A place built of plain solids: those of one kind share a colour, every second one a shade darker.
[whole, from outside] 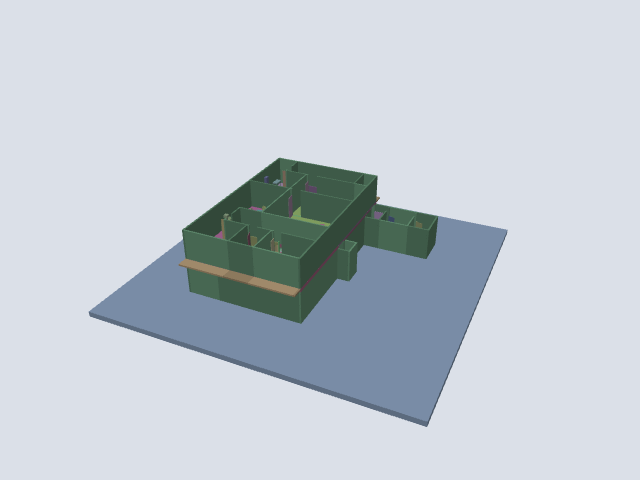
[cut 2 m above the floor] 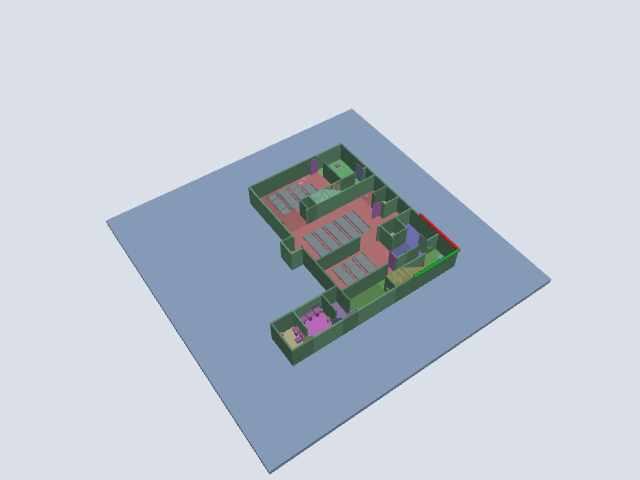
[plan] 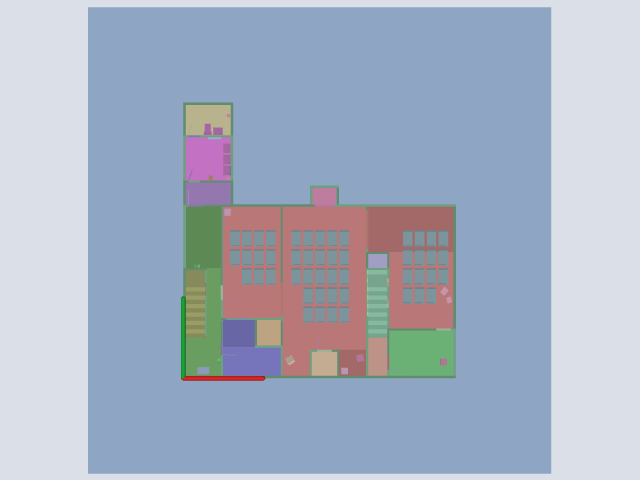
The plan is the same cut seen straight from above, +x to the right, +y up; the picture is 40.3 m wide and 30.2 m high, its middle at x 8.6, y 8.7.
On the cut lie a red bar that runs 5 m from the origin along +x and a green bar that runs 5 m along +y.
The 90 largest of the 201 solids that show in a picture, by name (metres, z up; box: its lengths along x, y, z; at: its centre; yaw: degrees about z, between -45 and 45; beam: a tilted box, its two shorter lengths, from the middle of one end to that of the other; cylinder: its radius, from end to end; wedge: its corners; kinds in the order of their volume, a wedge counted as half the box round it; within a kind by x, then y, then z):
{
 "under_1": {"box": [29.15, 29.35, 0.5], "at": [8.57, 8.68, -0.5]},
 "wall_1": {"box": [0.16, 1.99, 2.79], "at": [0.08, 1.16, 4.58]},
 "wall_2": {"box": [0.16, 6.65, 3.18], "at": [0.08, 3.49, 1.29]},
 "wall_3": {"box": [0.16, 7.18, 2.79], "at": [0.08, 5.87, 4.58]},
 "wall_4": {"box": [0.16, 3.85, 3.18], "at": [0.08, 8.87, 1.29]},
 "wall_5": {"box": [0.16, 2.71, 3.18], "at": [0.08, 13.8, 1.29]},
 "wall_6": {"box": [0.16, 1.9, 3.18], "at": [0.08, 16.24, 1.29]},
 "wall_7": {"box": [2.69, 0.13, 2.79], "at": [1.34, 9.53, 4.58]},
 "wall_8": {"box": [0.13, 4.23, 3.18], "at": [1.43, 4.7, 1.29]},
 "wall_9": {"box": [3.15, 0.16, 3.18], "at": [1.57, 17.27, 1.29]},
 "wall_10": {"box": [2.11, 0.13, 3.18], "at": [2.1, 12.38, 1.29]},
 "wall_11": {"box": [2.11, 0.13, 3.18], "at": [2.1, 15.22, 1.29]},
 "wall_12": {"box": [0.13, 4.95, 3.18], "at": [2.42, 8.32, 1.29]},
 "wall_13": {"box": [0.13, 2.11, 2.79], "at": [2.62, 3.33, 4.58]},
 "wall_14": {"box": [0.13, 3.87, 2.79], "at": [2.62, 7.53, 4.58]},
 "wall_15": {"box": [0.16, 2.71, 3.18], "at": [3.07, 13.8, 1.29]},
 "wall_16": {"box": [0.16, 1.9, 3.18], "at": [3.07, 16.24, 1.29]},
 "wall_17": {"box": [7.05, 0.13, 3.18], "at": [4.75, 10.86, 1.29]},
 "wall_18": {"box": [1.96, 0.13, 3.18], "at": [5.28, 3.73, 1.29]},
 "wall_19": {"box": [0.13, 4.23, 2.79], "at": [6.2, 2.27, 4.58]},
 "wall_20": {"box": [0.13, 5.2, 2.79], "at": [6.2, 8.19, 4.58]},
 "wall_21": {"box": [0.13, 4.8, 3.18], "at": [6.2, 8.39, 1.29]},
 "wall_22": {"box": [9.07, 0.13, 2.79], "at": [7.09, 4.46, 4.58]},
 "wall_23": {"box": [17.15, 0.16, 6.27], "at": [8.57, 0.08, 2.84]},
 "wall_24": {"box": [17.15, 0.16, 2.79], "at": [8.57, 10.87, 4.58]},
 "wall_25": {"box": [1.82, 0.16, 3.18], "at": [8.88, 12.05, 1.29]},
 "wall_26": {"box": [0.13, 6.65, 3.18], "at": [11.56, 3.49, 1.29]},
 "wall_27": {"box": [0.13, 6.27, 2.79], "at": [11.56, 7.66, 4.58]},
 "wall_28": {"box": [0.13, 3.68, 3.18], "at": [12.89, 4.97, 1.29]},
 "wall_29": {"box": [7.67, 0.13, 3.18], "at": [13.31, 10.86, 1.29]},
 "wall_30": {"box": [0.13, 3.06, 2.79], "at": [14.1, 9.26, 4.58]},
 "wall_31": {"box": [3.09, 0.13, 3.18], "at": [14.38, 3.06, 1.29]},
 "wall_32": {"box": [3.12, 0.13, 2.79], "at": [15.59, 4.46, 4.58]},
 "wall_33": {"box": [3.12, 0.13, 2.79], "at": [15.59, 6.79, 4.58]},
 "wall_34": {"box": [0.16, 2.84, 3.18], "at": [17.07, 1.58, 1.29]},
 "wall_35": {"box": [0.16, 4.23, 2.79], "at": [17.07, 2.27, 4.58]},
 "wall_36": {"box": [0.16, 2.2, 2.79], "at": [17.07, 5.62, 4.58]},
 "wall_37": {"box": [0.16, 7.66, 3.18], "at": [17.07, 6.96, 1.29]},
 "wall_38": {"box": [0.16, 3.94, 2.79], "at": [17.07, 8.82, 4.58]},
 "floor_prayer_hall_1": {"box": [3.64, 7.0, 0.67], "at": [4.31, 7.29, -0.34]},
 "floor_prayer_hall_2": {"box": [1.69, 1.63, 0.67], "at": [7.11, 0.97, -0.34]},
 "floor_prayer_hall_3": {"box": [5.24, 9.0, 0.67], "at": [8.88, 6.29, -0.34]},
 "floor_prayer_hall_4": {"box": [1.69, 1.63, 0.67], "at": [10.65, 0.97, -0.34]},
 "floor_prayer_hall_5": {"box": [5.36, 2.85, 0.67], "at": [14.31, 9.37, -0.34]},
 "floor_prayer_hall_6": {"box": [4.03, 4.81, 0.67], "at": [14.97, 5.54, -0.34]},
 "women_stair_1": {"box": [1.2, 4.26, 0.49], "at": [12.23, 4.68, -0.06]},
 "women_stair_2": {"box": [1.2, 3.99, 0.67], "at": [12.23, 4.82, 0.04]},
 "women_stair_3": {"box": [1.2, 3.73, 0.86], "at": [12.23, 4.95, 0.13]},
 "women_stair_4": {"box": [1.2, 3.46, 1.05], "at": [12.23, 5.08, 0.22]},
 "women_stair_5": {"box": [1.2, 3.2, 1.24], "at": [12.23, 5.21, 0.32]},
 "women_stair_6": {"box": [1.2, 2.94, 1.42], "at": [12.23, 5.35, 0.41]},
 "women_stair_7": {"box": [1.2, 2.67, 1.61], "at": [12.23, 5.48, 0.5]},
 "women_stair_8": {"box": [1.2, 2.41, 1.8], "at": [12.23, 5.61, 0.6]},
 "women_stair_9": {"box": [1.2, 2.14, 1.98], "at": [12.23, 5.74, 0.69]},
 "women_stair_10": {"box": [1.2, 1.88, 2.17], "at": [12.23, 5.88, 0.79]},
 "women_stair_11": {"box": [1.2, 1.61, 2.36], "at": [12.23, 6.01, 0.88]},
 "women_stair_12": {"box": [1.2, 1.35, 2.55], "at": [12.23, 6.14, 0.97]},
 "women_stair_13": {"box": [1.2, 1.08, 2.73], "at": [12.23, 6.27, 1.07]},
 "women_stair_14": {"box": [1.2, 0.55, 3.11], "at": [12.23, 6.54, 1.25]},
 "women_stair_15": {"box": [1.2, 0.29, 3.29], "at": [12.23, 6.67, 1.35]},
 "men_stair_1": {"box": [1.2, 4.26, 0.49], "at": [0.76, 4.68, -0.06]},
 "men_stair_2": {"box": [1.2, 3.99, 0.67], "at": [0.76, 4.82, 0.04]},
 "men_stair_3": {"box": [1.2, 3.73, 0.86], "at": [0.76, 4.95, 0.13]},
 "men_stair_4": {"box": [1.2, 3.47, 1.05], "at": [0.76, 5.08, 0.22]},
 "men_stair_5": {"box": [1.2, 3.2, 1.24], "at": [0.76, 5.21, 0.32]},
 "men_stair_6": {"box": [1.2, 2.94, 1.42], "at": [0.76, 5.35, 0.41]},
 "men_stair_7": {"box": [1.2, 2.67, 1.61], "at": [0.76, 5.48, 0.5]},
 "men_stair_8": {"box": [1.2, 2.41, 1.8], "at": [0.76, 5.61, 0.6]},
 "men_stair_9": {"box": [1.2, 2.14, 1.98], "at": [0.76, 5.74, 0.69]},
 "men_stair_10": {"box": [1.2, 1.88, 2.17], "at": [0.76, 5.87, 0.79]},
 "men_stair_11": {"box": [1.2, 1.61, 2.36], "at": [0.76, 6.01, 0.88]},
 "men_stair_12": {"box": [1.2, 1.35, 2.55], "at": [0.76, 6.14, 0.97]},
 "men_stair_13": {"box": [1.2, 1.08, 2.73], "at": [0.76, 6.27, 1.07]},
 "men_stair_14": {"box": [1.2, 0.82, 2.92], "at": [0.76, 6.4, 1.16]},
 "floor_men_hall_1": {"box": [2.2, 2.42, 0.67], "at": [1.26, 1.37, -0.34]},
 "floor_men_hall_2": {"box": [2.2, 3.85, 0.67], "at": [1.26, 8.87, -0.34]},
 "floor_men_hall_3": {"box": [0.87, 4.36, 0.67], "at": [1.93, 4.76, -0.34]},
 "upper_floor_classroom_1": {"box": [3.44, 6.27, 0.16], "at": [4.41, 7.66, 3.1]},
 "upper_floor_classroom_2": {"box": [5.24, 6.27, 0.16], "at": [8.88, 7.66, 3.1]},
 "floor_women_lobby_1": {"box": [4.03, 2.84, 0.67], "at": [14.97, 1.58, -0.34]},
 "floor_shoe_room_1": {"box": [2.01, 1.73, 0.67], "at": [3.5, 2.79, -0.34]},
 "floor_shoe_room_2": {"box": [3.64, 1.77, 0.67], "at": [4.31, 1.04, -0.34]},
 "floor_ablutions_1": {"box": [2.83, 2.71, 0.5], "at": [1.57, 13.8, -0.42]},
 "upper_floor_women_prayer_1": {"box": [10.73, 1.99, 0.16], "at": [11.62, 1.16, 3.1]},
 "floor_men_wc_1": {"box": [2.83, 1.9, 0.5], "at": [1.57, 16.24, -0.42]},
 "floor_wudu_lobby_1": {"box": [2.83, 1.4, 0.5], "at": [1.57, 11.62, -0.42]},
 "floor_women_hall_1": {"box": [1.2, 2.42, 0.67], "at": [12.23, 1.37, -0.34]},
 "floor_hall_store_1": {"box": [1.5, 1.6, 0.67], "at": [5.38, 2.86, -0.34]},
 "floor_middle_lobby_1": {"box": [1.6, 1.5, 0.67], "at": [8.88, 0.91, -0.34]},
 "floor_mihrab_1": {"box": [1.5, 1.05, 0.67], "at": [8.88, 11.45, -0.34]}
}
